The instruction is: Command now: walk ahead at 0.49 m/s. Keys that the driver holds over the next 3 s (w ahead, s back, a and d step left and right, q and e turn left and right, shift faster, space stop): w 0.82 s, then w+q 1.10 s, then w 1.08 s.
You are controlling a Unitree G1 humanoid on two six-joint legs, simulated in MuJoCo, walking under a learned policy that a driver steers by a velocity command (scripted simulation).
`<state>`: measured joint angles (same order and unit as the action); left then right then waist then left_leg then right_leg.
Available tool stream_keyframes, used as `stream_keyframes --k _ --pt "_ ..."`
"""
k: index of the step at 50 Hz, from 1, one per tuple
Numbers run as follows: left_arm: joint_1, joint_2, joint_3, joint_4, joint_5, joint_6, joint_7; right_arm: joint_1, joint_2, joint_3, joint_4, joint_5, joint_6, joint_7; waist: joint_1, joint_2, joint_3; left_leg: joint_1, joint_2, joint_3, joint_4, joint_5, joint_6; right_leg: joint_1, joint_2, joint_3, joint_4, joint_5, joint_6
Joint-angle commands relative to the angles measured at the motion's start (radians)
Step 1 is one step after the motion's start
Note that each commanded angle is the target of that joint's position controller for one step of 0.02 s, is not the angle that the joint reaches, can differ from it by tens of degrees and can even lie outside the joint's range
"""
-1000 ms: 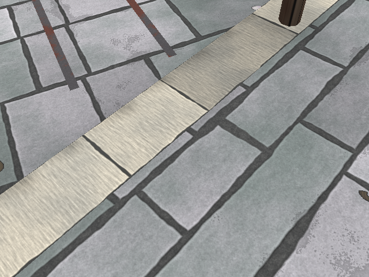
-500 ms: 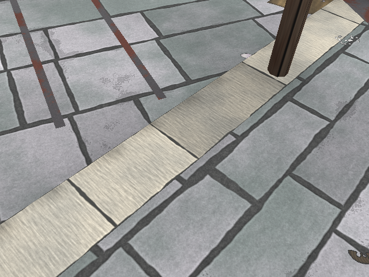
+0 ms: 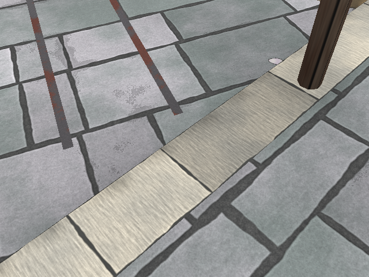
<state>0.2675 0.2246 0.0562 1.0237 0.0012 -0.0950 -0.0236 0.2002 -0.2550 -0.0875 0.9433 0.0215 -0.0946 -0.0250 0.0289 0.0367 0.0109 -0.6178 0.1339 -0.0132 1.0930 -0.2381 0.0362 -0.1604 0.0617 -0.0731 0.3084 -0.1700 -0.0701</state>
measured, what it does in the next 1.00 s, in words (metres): walks ahead: left foot, then right foot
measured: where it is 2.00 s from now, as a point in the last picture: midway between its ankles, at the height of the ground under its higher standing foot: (177, 141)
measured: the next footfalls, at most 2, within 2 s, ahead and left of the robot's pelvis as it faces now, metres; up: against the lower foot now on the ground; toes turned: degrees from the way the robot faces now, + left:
left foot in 0.30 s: +0.37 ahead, +0.15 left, +0.00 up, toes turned +3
right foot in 0.88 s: +0.68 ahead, -0.10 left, +0.00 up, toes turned -2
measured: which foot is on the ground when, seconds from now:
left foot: up 0.00-0.28, down 0.30-0.88, up 0.90-1.00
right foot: down 0.00-0.32, up 0.34-0.86, down 0.88-1.00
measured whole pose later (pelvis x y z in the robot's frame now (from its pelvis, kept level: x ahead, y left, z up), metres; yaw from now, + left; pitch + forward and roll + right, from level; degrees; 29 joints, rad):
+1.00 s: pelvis +0.57 -0.01 -0.01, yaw +3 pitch +1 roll +0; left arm 0.13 0.23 0.07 0.95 0.00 -0.11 -0.02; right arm 0.31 -0.26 -0.07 0.98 0.04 -0.08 -0.01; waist -0.01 0.04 0.04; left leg -0.37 0.03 -0.05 1.16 -0.40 0.05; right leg -0.35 0.00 -0.10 0.49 -0.16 -0.05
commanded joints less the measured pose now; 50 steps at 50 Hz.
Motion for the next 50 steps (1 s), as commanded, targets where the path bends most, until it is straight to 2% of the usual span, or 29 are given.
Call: stream_keyframes --k 1,6,9,11,13,14,15,16,17,18,19,20,21,23,25,27,30,34,38,41,42,43,44,45,46,47,48,49,50 --pt "-0.014 0.135 0.02 -0.043 0.0 -0.015 0.021 -0.002 -0.035 -0.008 -0.058 -0.013 0.005 0.003 -0.036 -0.08 0.039 -0.103 0.04 -0.034 -0.146 0.143 -0.021 0.007 -0.285 0.216 -0.194 0.209 -0.171" --pt "0.074 0.156 0.022 -0.024 -0.012 -0.009 0.031 -0.201 -0.014 0.014 -0.114 -0.006 -0.001 0.031 0.02 -0.077 0.077 -0.027 -0.024 0.027 -0.451 0.352 -0.017 0.023 -0.244 0.128 -0.212 0.204 -0.132" --pt "0.146 0.16 0.025 0.006 -0.021 0.004 0.033 -0.285 -0.021 0.022 -0.147 0.001 -0.004 0.049 0.044 -0.072 0.1 -0.068 -0.038 0.019 -0.529 0.322 -0.001 0.152 -0.289 0.133 -0.172 0.217 -0.128" --pt "0.16 0.17 0.031 0.015 -0.022 0.015 0.036 -0.31 -0.037 0.021 -0.168 0.003 -0.009 0.061 0.035 -0.079 0.095 -0.072 -0.048 0.017 -0.563 0.257 0.02 0.235 -0.322 0.138 -0.124 0.283 -0.116" --pt "0.137 0.189 0.039 0.01 -0.02 0.025 0.038 -0.254 -0.073 0.009 -0.163 0.004 -0.012 0.066 -0.011 -0.109 0.045 0.048 -0.087 0.044 -0.582 0.184 0.047 0.27 -0.328 0.126 -0.038 0.493 -0.094" --pt "0.113 0.194 0.04 0.003 -0.02 0.031 0.038 -0.161 -0.106 -0.009 -0.14 0.002 -0.012 0.064 -0.067 -0.122 -0.021 0.195 -0.124 0.074 -0.592 0.175 0.069 0.263 -0.305 0.102 0.081 0.669 -0.077" --pt "0.1 0.172 0.031 -0.006 -0.017 0.036 0.037 0.014 -0.154 -0.034 -0.086 -0.001 -0.011 0.058 -0.145 -0.112 -0.126 0.443 -0.133 0.077 -0.588 0.204 0.101 0.18 -0.252 0.064 0.282 0.708 -0.048" --pt "0.12 0.136 0.014 -0.03 0.004 0.036 0.038 0.198 -0.232 -0.054 -0.051 -0.014 -0.007 0.047 -0.187 0.012 -0.28 0.769 0.071 -0.162 -0.561 0.217 0.167 -0.055 -0.183 0.021 0.614 0.375 -0.013" --pt "0.25 -0.007 -0.025 -0.023 -0.005 0.013 0.024 0.237 -0.265 -0.055 -0.027 -0.016 -0.006 0.057 -0.108 0.27 -0.416 1.057 0.275 -0.657 -0.713 -0.004 0.323 -0.418 0.004 0.088 0.926 -0.366 0.038" --pt "0.166 0.105 0.0 -0.021 -0.03 -0.011 0.019 0.212 -0.165 -0.027 -0.037 -0.009 -0.007 0.058 -0.141 0.154 -0.361 1.015 0.238 -0.679 -0.778 -0.095 0.273 -0.523 -0.045 0.206 1.029 -0.401 0.017" --pt "0.065 0.152 0.014 -0.054 -0.05 -0.025 0.018 0.115 -0.131 -0.015 -0.054 -0.008 -0.011 0.054 -0.125 0.113 -0.21 0.875 0.209 -0.523 -0.797 -0.039 0.229 -0.581 -0.094 0.179 1.034 -0.313 0.002" --pt "0.02 0.148 0.016 -0.06 -0.047 -0.029 0.027 0.031 -0.112 -0.007 -0.074 -0.014 -0.015 0.054 -0.09 0.018 -0.132 0.717 0.176 -0.41 -0.825 0.073 0.211 -0.541 -0.146 0.154 0.991 -0.22 0.002" --pt "-0.001 0.14 0.024 -0.059 -0.032 -0.023 0.034 -0.014 -0.087 -0.001 -0.076 -0.023 -0.018 0.058 -0.061 -0.007 -0.074 0.59 0.141 -0.323 -0.855 0.155 0.2 -0.497 -0.177 0.146 0.932 -0.168 0.006" --pt "0.044 0.097 0.027 -0.048 -0.026 0.004 0.037 -0.021 -0.06 0.007 -0.065 -0.032 -0.024 0.062 -0.014 0.025 -0.06 0.485 0.103 -0.241 -0.912 0.181 0.194 -0.402 -0.21 0.152 0.861 -0.121 0.009" --pt "0.028 0.08 0.028 -0.053 -0.024 0.02 0.04 0.012 -0.081 0.003 -0.046 -0.027 -0.026 0.053 -0.005 0.024 -0.027 0.444 0.095 -0.19 -0.954 0.193 0.205 -0.419 -0.221 0.139 0.792 -0.09 0.023" --pt "-0.054 0.09 0.033 -0.081 -0.015 0.026 0.042 0.047 -0.111 -0.003 -0.034 -0.028 -0.024 0.039 -0.018 0.011 0.01 0.453 0.097 -0.166 -0.983 0.2 0.21 -0.498 -0.229 0.137 0.69 0.002 0.043" --pt "-0.143 0.083 0.033 -0.108 -0.007 0.023 0.034 0.088 -0.115 -0.002 -0.023 -0.026 -0.015 0.025 -0.038 0.015 0.03 0.48 0.072 -0.105 -0.99 0.233 0.186 -0.536 -0.217 0.127 0.526 0.162 0.06" --pt "-0.273 0.063 0.019 -0.142 -0.013 0.016 0.019 0.153 -0.123 -0.003 0.003 -0.014 -0.009 0.019 -0.079 0.017 0.061 0.506 0.053 -0.043 -0.989 0.228 0.162 -0.493 -0.176 0.085 0.339 0.28 0.061" --pt "-0.363 0.07 0.01 -0.181 -0.021 0.009 -0.001 0.212 -0.134 -0.011 0.037 -0.006 0.007 0.016 -0.101 0.018 0.092 0.63 0.106 -0.044 -0.935 0.257 0.163 -0.521 -0.158 0.08 0.252 0.208 0.041" --pt "-0.32 0.11 0.021 -0.183 -0.025 -0.005 -0.013 0.189 -0.158 -0.023 0.038 -0.001 0.024 0.009 -0.056 0.04 0.063 0.691 0.138 -0.05 -0.853 0.403 0.139 -0.426 -0.13 0.062 0.211 0.097 0.005" --pt "-0.248 0.135 0.035 -0.165 -0.023 -0.009 -0.012 0.171 -0.159 -0.023 0.034 0.001 0.029 0.009 -0.011 0.053 0.019 0.676 0.121 -0.043 -0.767 0.564 0.125 -0.298 -0.096 0.036 0.192 0.081 -0.01" --pt "-0.084 0.179 0.061 -0.114 -0.02 -0.012 -0.006 0.156 -0.136 -0.013 0.028 0.001 0.034 0.01 0.066 0.04 -0.075 0.62 0.065 -0.012 -0.585 0.656 0.099 -0.076 -0.07 0.021 0.179 0.098 -0.035" --pt "0.111 0.258 0.084 -0.074 -0.005 -0.014 0.004 0.161 -0.1 0.004 0.004 -0.012 0.035 0.011 0.127 -0.053 -0.232 0.415 -0.003 0.03 -0.275 0.423 0.059 0.245 -0.241 0.211 0.204 0.097 -0.098" --pt "0.185 0.323 0.097 -0.049 -0.003 -0.009 0.003 0.291 0.041 0.041 -0.002 -0.009 0.016 0.02 0.061 -0.319 -0.365 0.024 -0.191 0.023 0.075 -0.257 -0.01 0.571 -0.48 0.678 0.088 -0.081 -0.251" --pt "0.174 0.222 0.067 -0.055 -0.009 -0.01 0.003 0.227 -0.065 0.017 0.006 0.018 -0.003 0.02 0.099 -0.235 -0.354 -0.073 -0.162 -0.128 0.204 -0.352 0.003 0.536 -0.466 0.755 0.001 -0.209 -0.226" --pt "0.083 0.174 0.053 -0.07 -0.011 -0.014 0.007 0.142 -0.118 0.0 -0.024 0.04 -0.012 0.018 0.085 -0.205 -0.209 -0.143 -0.111 -0.117 0.231 -0.276 0.018 0.414 -0.442 0.601 -0.015 -0.195 -0.173" --pt "-0.003 0.141 0.041 -0.089 -0.006 -0.017 0.008 0.095 -0.12 -0.002 -0.035 0.038 -0.012 0.011 0.053 -0.135 -0.134 -0.112 -0.054 -0.092 0.195 -0.179 0.022 0.272 -0.409 0.479 -0.041 -0.136 -0.141" --pt "-0.059 0.106 0.033 -0.093 0.0 -0.021 0.007 0.074 -0.112 -0.01 -0.037 0.026 -0.005 0.005 0.027 -0.117 -0.071 -0.07 -0.024 -0.09 0.138 -0.112 0.021 0.15 -0.375 0.384 -0.08 -0.077 -0.119" --pt "-0.082 0.082 0.025 -0.09 0.012 -0.025 0.008 0.102 -0.093 -0.015 -0.032 0.021 0.011 0.004 -0.005 -0.136 -0.054 -0.005 0.002 -0.101 0.106 -0.067 0.023 0.076 -0.348 0.306 -0.108 -0.03 -0.102"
